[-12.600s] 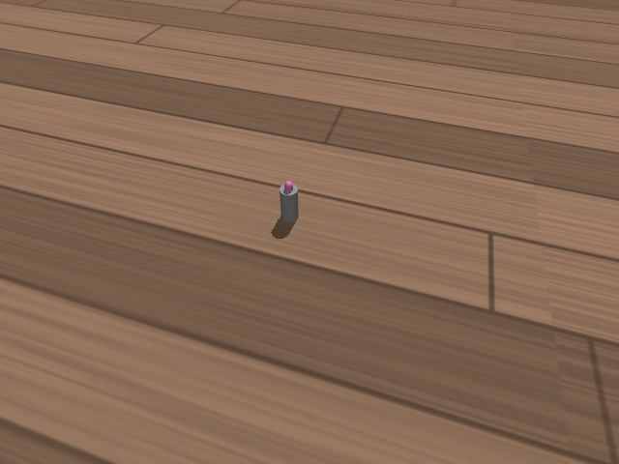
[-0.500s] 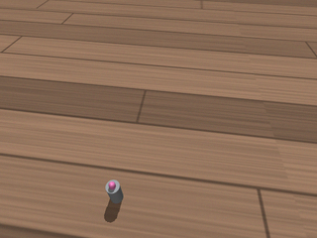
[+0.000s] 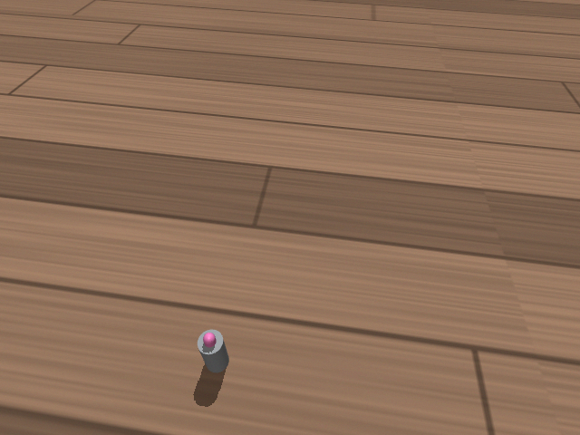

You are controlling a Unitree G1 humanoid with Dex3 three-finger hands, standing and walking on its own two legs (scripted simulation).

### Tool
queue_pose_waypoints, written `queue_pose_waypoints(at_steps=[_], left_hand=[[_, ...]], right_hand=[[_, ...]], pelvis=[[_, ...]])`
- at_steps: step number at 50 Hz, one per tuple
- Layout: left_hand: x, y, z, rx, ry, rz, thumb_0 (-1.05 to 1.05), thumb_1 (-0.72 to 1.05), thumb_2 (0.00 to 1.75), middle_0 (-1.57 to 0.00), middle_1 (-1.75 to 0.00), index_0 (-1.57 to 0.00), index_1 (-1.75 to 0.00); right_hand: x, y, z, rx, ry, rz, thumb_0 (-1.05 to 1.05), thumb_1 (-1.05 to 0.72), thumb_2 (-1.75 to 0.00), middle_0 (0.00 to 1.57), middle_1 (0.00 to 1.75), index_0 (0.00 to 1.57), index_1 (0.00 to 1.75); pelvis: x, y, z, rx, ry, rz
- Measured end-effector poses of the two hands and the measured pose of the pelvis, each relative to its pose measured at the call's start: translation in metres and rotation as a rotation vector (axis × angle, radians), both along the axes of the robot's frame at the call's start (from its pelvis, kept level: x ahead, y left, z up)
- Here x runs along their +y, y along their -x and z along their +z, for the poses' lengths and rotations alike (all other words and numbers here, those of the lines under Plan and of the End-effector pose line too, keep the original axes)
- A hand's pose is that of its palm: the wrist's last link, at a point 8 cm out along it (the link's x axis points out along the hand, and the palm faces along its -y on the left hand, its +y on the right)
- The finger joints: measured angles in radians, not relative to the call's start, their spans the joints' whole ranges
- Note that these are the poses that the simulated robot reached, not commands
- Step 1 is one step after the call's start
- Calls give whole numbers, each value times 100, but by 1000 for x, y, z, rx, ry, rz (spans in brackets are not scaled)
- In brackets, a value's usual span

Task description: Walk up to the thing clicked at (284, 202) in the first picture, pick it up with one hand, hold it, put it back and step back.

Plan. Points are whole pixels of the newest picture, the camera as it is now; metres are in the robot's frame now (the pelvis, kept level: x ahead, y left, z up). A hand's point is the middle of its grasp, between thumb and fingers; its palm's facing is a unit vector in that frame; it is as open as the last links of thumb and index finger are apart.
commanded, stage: stand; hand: left
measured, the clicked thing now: (213, 349) +0.50 +0.24 -0.67
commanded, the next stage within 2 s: walk up in 0.04 s
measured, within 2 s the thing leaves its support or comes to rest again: neither
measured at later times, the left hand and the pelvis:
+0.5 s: hand out of the picture +0.00 +0.24 -0.16, palm faces +0.02 -0.90 -0.43, open 7.4 cm; pelvis -0.08 -0.03 -0.02, yaw +2 degrees
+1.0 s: hand out of the picture -0.13 +0.28 -0.17, palm faces -0.01 -0.91 -0.42, open 7.4 cm; pelvis -0.22 +0.00 -0.02, yaw +0 degrees
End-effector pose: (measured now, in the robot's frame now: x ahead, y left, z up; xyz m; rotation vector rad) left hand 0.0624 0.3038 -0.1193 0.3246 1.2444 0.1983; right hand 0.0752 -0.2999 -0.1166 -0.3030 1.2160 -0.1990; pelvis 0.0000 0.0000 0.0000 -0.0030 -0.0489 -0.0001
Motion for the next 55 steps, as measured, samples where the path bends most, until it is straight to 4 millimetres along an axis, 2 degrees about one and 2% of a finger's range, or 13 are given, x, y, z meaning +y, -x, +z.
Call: queue_pose_waypoints(at_steps=[4,11,16,20,23,27,30,33,36,39,44,50,55], left_hand=[[3,8,0,16,-9,33,1,91,90,-20,-30,-20,-30],[7,22,-7,29,-58,56,0,91,90,-20,-30,-20,-30],[-9,51,-9,45,-84,68,0,91,90,-20,-29,-20,-30],[-22,72,-2,63,-82,64,0,91,90,-21,-30,-20,-30],[-23,76,3,50,-85,58,0,90,90,-21,-30,-20,-30],[-16,71,3,-35,-94,52,1,90,90,-21,-30,-20,-30],[-6,71,-4,-108,-92,57,0,90,90,-21,-30,-20,-30],[6,80,-17,-154,-71,64,0,90,90,-21,-30,-20,-30],[11,99,-21,-136,-46,76,0,91,90,-21,-30,-20,-30],[12,120,-14,-109,-26,86,0,91,90,-21,-30,-20,-30],[19,160,-9,-74,-40,74,0,91,90,-21,-30,-20,-30],[14,203,-14,-15,-73,18,1,91,90,-20,-30,-20,-30],[-4,236,-4,-16,-64,-3,1,91,90,-20,-30,-20,-30]], right_hand=[[2,-2,-4,16,-6,4,1,-91,-90,20,30,20,30],[-14,0,-16,35,12,22,1,-91,-90,20,30,20,30],[-36,-3,-29,10,19,35,1,-91,-90,20,30,20,30],[-42,2,-28,-11,23,49,1,-91,-90,20,30,20,30],[-44,16,-27,-5,27,55,1,-91,-90,20,30,20,30],[-41,44,-31,45,54,79,1,-91,-90,20,30,20,30],[-31,66,-33,74,71,105,1,-91,-90,20,30,20,29],[-17,88,-30,76,86,117,1,-91,-90,20,30,20,29],[-4,115,-18,69,73,113,1,-91,-90,20,30,20,30],[1,136,-3,70,79,106,1,-91,-90,20,30,20,30],[1,147,8,20,95,98,1,-90,-90,20,30,20,30],[-7,163,-6,-66,71,84,1,-90,-90,20,30,20,30],[-12,196,-21,-71,24,38,1,-91,-90,20,30,20,30]], pelvis=[[0,1,-1,5,-1,1],[-13,27,-13,12,-16,4],[-30,43,-24,3,-7,17],[-32,57,-19,19,-43,10],[-29,67,-17,44,-38,26],[-23,85,-21,60,-16,55],[-17,104,-27,54,-2,87],[-9,128,-33,27,-28,100],[-2,144,-28,12,-26,86],[2,154,-16,27,27,97],[3,179,-10,46,28,57],[-3,217,-22,39,1,3],[-7,244,-21,13,28,0]])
